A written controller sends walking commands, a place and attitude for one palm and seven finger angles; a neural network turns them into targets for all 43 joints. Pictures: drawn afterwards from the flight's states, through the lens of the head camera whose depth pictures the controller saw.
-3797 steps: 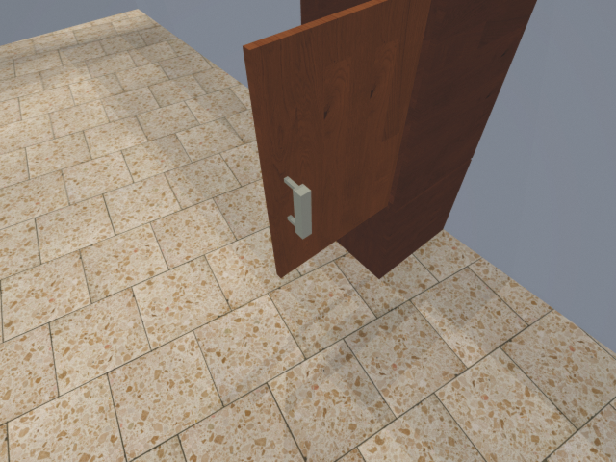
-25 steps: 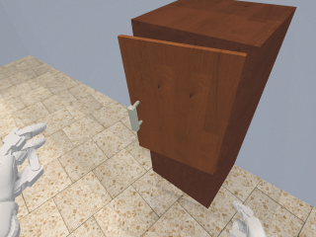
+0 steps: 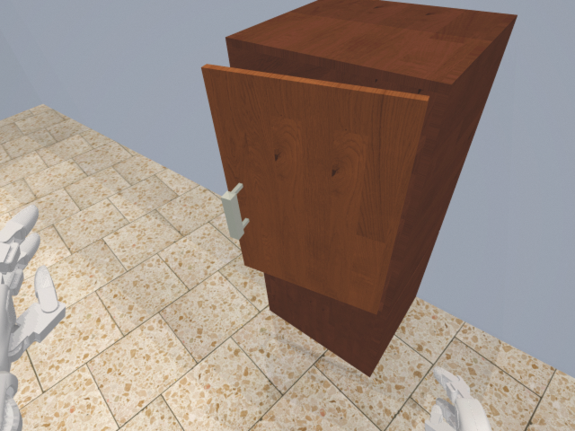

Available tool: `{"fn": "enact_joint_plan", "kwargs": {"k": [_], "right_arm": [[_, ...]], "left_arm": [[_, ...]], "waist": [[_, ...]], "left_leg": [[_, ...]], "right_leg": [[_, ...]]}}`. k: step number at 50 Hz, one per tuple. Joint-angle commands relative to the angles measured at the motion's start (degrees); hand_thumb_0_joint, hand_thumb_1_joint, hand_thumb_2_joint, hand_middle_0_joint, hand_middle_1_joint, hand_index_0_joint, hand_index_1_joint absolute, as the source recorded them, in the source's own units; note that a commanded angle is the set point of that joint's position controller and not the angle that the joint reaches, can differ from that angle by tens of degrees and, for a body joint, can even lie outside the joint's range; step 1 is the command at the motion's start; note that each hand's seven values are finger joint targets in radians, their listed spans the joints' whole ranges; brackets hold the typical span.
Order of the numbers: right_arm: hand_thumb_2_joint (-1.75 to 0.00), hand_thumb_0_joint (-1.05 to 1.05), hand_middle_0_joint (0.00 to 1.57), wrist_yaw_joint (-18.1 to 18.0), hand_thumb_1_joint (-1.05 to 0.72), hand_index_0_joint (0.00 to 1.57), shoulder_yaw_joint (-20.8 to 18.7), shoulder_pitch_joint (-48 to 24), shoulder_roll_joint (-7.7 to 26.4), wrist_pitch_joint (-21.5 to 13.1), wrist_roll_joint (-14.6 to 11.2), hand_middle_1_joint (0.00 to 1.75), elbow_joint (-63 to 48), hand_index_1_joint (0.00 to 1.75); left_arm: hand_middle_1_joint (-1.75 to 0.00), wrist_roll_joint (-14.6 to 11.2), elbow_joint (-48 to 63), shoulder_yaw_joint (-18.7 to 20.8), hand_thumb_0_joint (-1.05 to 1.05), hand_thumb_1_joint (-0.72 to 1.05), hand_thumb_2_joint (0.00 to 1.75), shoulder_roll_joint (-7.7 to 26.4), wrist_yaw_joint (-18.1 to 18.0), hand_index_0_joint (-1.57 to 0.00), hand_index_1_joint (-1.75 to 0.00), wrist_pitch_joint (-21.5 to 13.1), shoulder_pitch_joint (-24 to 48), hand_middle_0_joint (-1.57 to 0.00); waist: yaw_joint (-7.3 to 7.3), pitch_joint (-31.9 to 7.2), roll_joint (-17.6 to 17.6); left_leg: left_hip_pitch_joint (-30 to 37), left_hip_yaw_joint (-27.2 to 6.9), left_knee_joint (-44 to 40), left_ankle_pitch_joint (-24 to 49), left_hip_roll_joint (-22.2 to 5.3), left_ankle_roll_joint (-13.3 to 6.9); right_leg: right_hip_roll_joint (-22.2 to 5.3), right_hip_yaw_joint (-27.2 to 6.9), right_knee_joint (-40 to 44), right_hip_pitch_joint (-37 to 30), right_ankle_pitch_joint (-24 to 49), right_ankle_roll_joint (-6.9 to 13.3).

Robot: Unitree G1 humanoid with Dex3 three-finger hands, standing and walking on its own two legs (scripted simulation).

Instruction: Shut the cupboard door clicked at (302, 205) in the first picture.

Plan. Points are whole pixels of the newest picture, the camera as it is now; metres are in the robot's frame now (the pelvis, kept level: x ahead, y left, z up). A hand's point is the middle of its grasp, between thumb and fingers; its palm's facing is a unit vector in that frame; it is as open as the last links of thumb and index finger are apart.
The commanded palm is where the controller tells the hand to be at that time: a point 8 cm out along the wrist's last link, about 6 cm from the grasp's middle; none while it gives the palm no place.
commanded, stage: step back with the hand held close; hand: left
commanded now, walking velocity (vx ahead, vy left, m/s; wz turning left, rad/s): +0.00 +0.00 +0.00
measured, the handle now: (238, 210) +0.62 +0.20 -0.08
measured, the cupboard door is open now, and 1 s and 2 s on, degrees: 11 11 11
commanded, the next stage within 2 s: stop stepping back and stand still in 1.28 s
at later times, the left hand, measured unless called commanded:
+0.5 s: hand (19, 323) +0.17 +0.30 +0.16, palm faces +0.40 -0.75 -0.52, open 7.4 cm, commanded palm +0.11 +0.33 +0.17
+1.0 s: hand out of the picture +0.05 +0.29 +0.17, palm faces +0.53 -0.73 -0.43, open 7.4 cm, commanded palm -0.02 +0.32 +0.17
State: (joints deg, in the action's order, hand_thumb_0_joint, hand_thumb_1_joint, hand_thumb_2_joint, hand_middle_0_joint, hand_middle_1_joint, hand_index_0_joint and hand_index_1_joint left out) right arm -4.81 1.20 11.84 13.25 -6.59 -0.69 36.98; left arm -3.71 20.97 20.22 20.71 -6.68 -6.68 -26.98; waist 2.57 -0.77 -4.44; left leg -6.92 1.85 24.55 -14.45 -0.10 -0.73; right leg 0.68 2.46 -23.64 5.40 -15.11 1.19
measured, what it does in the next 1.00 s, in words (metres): shifts its weight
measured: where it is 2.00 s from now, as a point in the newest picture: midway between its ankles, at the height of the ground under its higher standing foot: outside the picture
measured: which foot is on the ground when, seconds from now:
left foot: down 0.00-1.00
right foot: down 0.00-1.00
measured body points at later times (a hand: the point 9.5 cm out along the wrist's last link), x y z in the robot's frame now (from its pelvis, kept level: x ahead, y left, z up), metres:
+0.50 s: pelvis -0.03 +0.03 -0.01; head -0.03 +0.02 +0.44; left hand +0.14 +0.33 +0.19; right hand +0.14 -0.22 -0.09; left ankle -0.01 +0.11 -0.74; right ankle -0.02 -0.10 -0.74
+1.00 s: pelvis -0.13 +0.01 -0.02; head -0.13 +0.02 +0.43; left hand +0.01 +0.32 +0.19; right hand +0.05 -0.22 -0.10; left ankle -0.02 +0.11 -0.73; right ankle -0.03 -0.11 -0.74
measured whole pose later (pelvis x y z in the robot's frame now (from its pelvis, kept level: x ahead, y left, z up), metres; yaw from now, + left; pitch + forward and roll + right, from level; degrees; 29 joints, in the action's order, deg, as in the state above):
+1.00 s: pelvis -0.13 +0.01 -0.02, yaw +5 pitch -1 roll -1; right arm -3.7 0.0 12.9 13.6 -4.0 0.2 34.6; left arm -1.7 28.9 25.0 23.3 -9.5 -15.2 -28.4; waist 0.4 0.8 0.0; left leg -29.1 2.3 39.5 -21.7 0.7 -1.3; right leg 0.3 -0.5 -35.3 24.1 -10.6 -0.4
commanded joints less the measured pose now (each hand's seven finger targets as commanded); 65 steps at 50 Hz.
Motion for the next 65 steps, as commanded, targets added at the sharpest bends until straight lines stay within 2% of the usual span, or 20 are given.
{"fn": "enact_joint_plan", "kwargs": {"k": [1, 2, 6, 12, 16, 24, 32, 36, 40, 43, 46, 48, 51, 53, 55, 58, 62, 63, 64, 65], "right_arm": [[-0.9, 0.0, 0.2, 0.0, -0.9, 0.2, -2.4, -7.8, 5.2, -2.8, -0.3, 0.3, -9.5, 0.3], [-0.9, 0.0, 0.2, 0.2, -0.9, 0.2, -3.3, -7.1, 8.0, -1.6, -0.6, 0.3, -11.0, 0.3], [-0.9, 0.0, 0.2, 0.5, -0.9, 0.2, -3.3, -6.8, 6.5, 0.2, -0.4, 0.3, -10.3, 0.3], [-0.9, 0.0, 0.2, -0.7, -0.9, 0.2, -4.0, -6.9, 7.6, 2.6, -0.5, 0.3, -12.8, 0.3], [-0.9, 0.0, 0.2, -0.9, -0.9, 0.2, -4.2, -6.2, 7.5, 4.3, -0.5, 0.3, -13.9, 0.3], [-0.9, 0.0, 0.2, -0.9, -0.9, 0.2, -3.9, -6.0, 8.1, 4.9, -0.6, 0.3, -14.0, 0.3], [-0.9, 0.0, 0.2, -1.4, -0.9, 0.2, -3.5, -6.1, 8.9, 2.2, -0.1, 0.3, -14.9, 0.3], [-0.9, 0.0, 0.2, -1.1, -0.9, 0.2, -3.9, -5.1, 8.8, 0.4, 0.2, 0.3, -14.7, 0.3], [-0.9, 0.0, 0.2, -0.5, -0.9, 0.2, -4.2, -4.1, 8.4, -0.8, 0.0, 0.3, -14.6, 0.3], [-0.9, 0.0, 0.2, -0.1, -0.9, 0.2, -4.6, -2.9, 8.4, -1.2, 0.7, 0.3, -13.1, 0.3], [-0.9, 0.0, 0.2, 0.8, -0.9, 0.2, -4.2, -2.5, 6.4, -0.9, 0.8, 0.3, -11.1, 0.3], [-0.9, 0.0, 0.2, 0.8, -0.9, 0.2, -4.4, -2.4, 6.5, -0.5, 0.8, 0.3, -10.2, 0.3], [-0.9, 0.0, 0.2, 0.4, -0.9, 0.2, -4.2, -2.9, 6.5, 0.1, 0.0, 0.3, -10.9, 0.3], [-0.9, 0.0, 0.2, -0.2, -0.9, 0.2, -4.4, -3.7, 7.8, -0.2, 0.0, 0.3, -11.7, 0.3], [-0.9, 0.0, 0.2, -0.5, -0.9, 0.2, -4.6, -5.6, 7.3, -0.7, 0.4, 0.3, -12.5, 0.3], [-0.9, 0.0, 0.2, 0.3, -0.9, 0.2, -5.9, -6.0, 6.0, -2.2, 0.6, 0.3, -11.8, 0.3], [-0.9, 0.0, 0.2, 1.3, -0.9, 0.2, -5.4, -7.9, 5.2, -3.6, -0.4, 0.3, -10.8, 0.3], [-0.9, 0.0, 0.2, 1.3, -0.9, 0.2, -5.5, -7.6, 5.3, -3.2, 0.0, 0.3, -10.2, 0.3], [-0.9, 0.0, 0.2, 1.3, -0.9, 0.2, -4.9, -7.0, 4.6, -2.9, 0.1, 0.3, -9.6, 0.3], [-0.9, 0.0, 0.2, 1.4, -0.9, 0.2, -4.8, -6.4, 4.1, -2.5, 0.1, 0.3, -8.6, 0.3]], "left_arm": [[-0.3, -0.2, 8.8, 5.9, 0.0, 0.9, 0.9, 8.9, -0.5, -0.2, -0.3, -2.8, 4.2, -0.2], [-0.3, 0.1, 11.1, 11.7, 0.0, 0.9, 0.9, 15.6, -0.8, -0.2, -0.3, -4.8, 9.3, -0.2], [-0.3, 0.4, 9.2, 8.0, 0.0, 0.9, 0.9, 11.4, -0.7, -0.2, -0.3, -6.3, 1.7, -0.2], [-0.3, -0.1, 16.5, 11.6, 0.0, 0.9, 0.9, 15.2, -2.1, -0.2, -0.3, -6.2, -2.1, -0.2], [-0.3, -0.5, 16.5, 13.0, 0.0, 0.9, 0.9, 15.8, -2.4, -0.2, -0.3, -5.3, -4.0, -0.2], [-0.3, -0.5, 12.3, 11.3, 0.0, 0.9, 0.9, 13.7, -2.4, -0.2, -0.3, -5.2, -5.2, -0.2], [-0.3, 2.4, 16.7, 12.0, 0.0, 0.9, 0.9, 13.9, -2.9, -0.2, -0.3, -8.5, 2.1, -0.2], [-0.3, 3.2, 19.4, 12.9, 0.0, 0.9, 0.9, 14.3, -2.9, -0.2, -0.3, -10.2, 3.8, -0.2], [-0.3, 2.8, 19.8, 13.9, 0.0, 0.9, 0.9, 14.3, -2.8, -0.2, -0.3, -11.3, 0.3, -0.2], [-0.3, 2.7, 18.4, 14.5, 0.0, 0.9, 0.9, 14.9, -2.9, -0.2, -0.3, -11.5, 1.1, -0.2], [-0.3, 1.6, 16.9, 11.1, 0.0, 0.9, 0.9, 13.6, -3.7, -0.2, -0.3, -11.0, 2.5, -0.2], [-0.3, 1.5, 16.8, 11.5, 0.0, 0.9, 0.9, 15.1, -4.4, -0.2, -0.3, -10.7, 3.7, -0.2], [-0.3, 1.3, 17.3, 11.6, 0.0, 0.9, 0.9, 15.3, -4.6, -0.2, -0.3, -10.8, 2.5, -0.2], [-0.3, 1.6, 19.2, 13.6, 0.0, 0.9, 0.9, 16.4, -4.7, -0.2, -0.3, -11.5, 2.4, -0.2], [-0.3, 1.8, 20.5, 15.1, 0.0, 0.9, 0.9, 15.6, -4.5, -0.2, -0.3, -11.4, 0.7, -0.2], [-0.3, 0.4, 26.8, 18.5, 0.0, 0.9, 0.9, 19.8, -3.9, -0.2, -0.3, -12.1, 2.2, -0.2], [-0.3, -1.8, 19.8, 16.5, 0.0, 0.9, 0.9, 16.0, -3.7, -0.2, -0.3, -10.4, -7.6, -0.2], [-0.3, -1.8, 18.7, 17.4, 0.0, 0.9, 0.9, 16.9, -3.5, -0.2, -0.3, -10.6, -7.4, -0.2], [-0.3, -1.6, 19.6, 15.8, 0.0, 0.9, 0.9, 15.9, -3.2, -0.2, -0.3, -11.5, -4.5, -0.2], [-0.3, -0.5, 19.8, 15.5, 0.0, 0.9, 0.9, 17.4, -3.6, -0.2, -0.3, -12.2, -1.4, -0.2]], "waist": [[0.48, 0.4, 2.3], [-1.54, 1.3, 3.0], [-2.09, -4.3, 6.7], [-2.11, -13.0, 0.3], [-2.08, -13.5, 1.0], [-2.44, -7.9, 2.7], [-2.45, -2.0, -4.2], [-2.41, -3.4, -6.7], [-2.86, -4.2, -3.2], [-3.1, -2.0, 2.1], [-3.71, -1.3, 10.3], [-4.09, -2.0, 11.2], [-4.2, -2.7, 8.3], [-3.9, -2.9, -1.3], [-2.02, -6.1, -12.8], [-1.76, -12.0, -6.3], [-1.47, -10.7, -12.2], [-2.03, -9.3, -10.3], [-2.69, -6.4, -3.1], [-2.82, -4.1, 9.2]], "left_leg": [[-0.8, 0.2, -3.9, 9.6, -0.7, -0.6], [-5.2, -1.3, -0.1, 4.9, -1.9, -1.7], [-4.7, -1.5, 5.0, 6.2, -1.2, -1.3], [-2.8, -2.9, 3.3, 29.2, -3.8, -0.9], [-4.9, -3.6, 3.8, 35.2, -5.2, -0.5], [-17.7, -5.5, -0.6, 11.5, -6.3, -1.8], [-42.2, -11.6, -11.5, -27.6, -9.8, -6.2], [-43.6, -12.5, -10.9, -29.3, -10.7, -6.6], [-39.7, -9.4, -4.8, -28.4, -7.8, -5.2], [-34.8, -6.0, 3.6, -25.6, -4.5, -3.2], [-20.8, -3.1, 13.5, -14.3, -1.0, 0.0], [-15.1, -2.7, 14.1, -11.1, -0.4, 0.2], [-16.1, -5.6, 7.5, -15.4, -2.4, -1.5], [-26.0, -12.7, -3.6, -25.5, -8.0, -4.2], [-40.1, -21.3, -16.2, -31.8, -18.2, -7.9], [-27.1, -14.3, -12.2, -17.6, -17.7, -5.5], [-20.2, -3.4, -9.8, -16.7, -15.9, -0.1], [-20.0, -2.5, -6.6, -17.9, -15.4, 1.2], [-16.5, -0.2, 1.3, -14.1, -12.3, 3.2], [-10.8, 2.5, 18.1, -8.7, -7.0, 5.1]], "right_leg": [[-0.8, -0.8, 4.8, 2.8, 7.6, -1.3], [-4.3, -6.4, 7.4, 6.8, 7.5, -0.7], [-9.2, -8.6, 5.6, 6.7, 13.6, 1.5], [-5.2, -3.5, -5.2, 1.2, 30.7, -0.6], [-4.0, -3.0, -8.2, 0.9, 30.6, -0.9], [-3.5, -4.6, -7.6, 0.9, 18.1, -1.3], [1.1, -3.7, -15.7, -10.1, 4.4, -2.9], [2.5, -3.7, -19.3, -11.8, 5.9, -2.8], [0.9, -8.1, -15.5, -6.5, 4.7, -1.3], [-3.6, -15.6, -6.3, 4.2, -4.1, 1.0], [-10.9, -21.8, 4.2, 20.5, -10.8, 4.3], [-11.1, -19.6, 6.1, 24.8, -11.8, 4.0], [-6.6, -13.3, 2.2, 24.6, -15.0, 1.2], [-1.4, -8.5, -8.7, 16.0, -13.9, -0.7], [5.3, -1.9, -33.3, 0.7, -6.1, -2.5], [5.1, -2.1, -35.8, 5.8, -13.2, -1.6], [2.7, 1.3, -16.4, 6.5, -17.9, 0.8], [0.0, -1.8, -9.4, 7.2, -16.9, 1.8], [-4.2, -10.3, 0.0, 14.0, -18.5, 3.7], [-13.9, -27.7, 10.7, 26.5, -20.4, 7.4]]}}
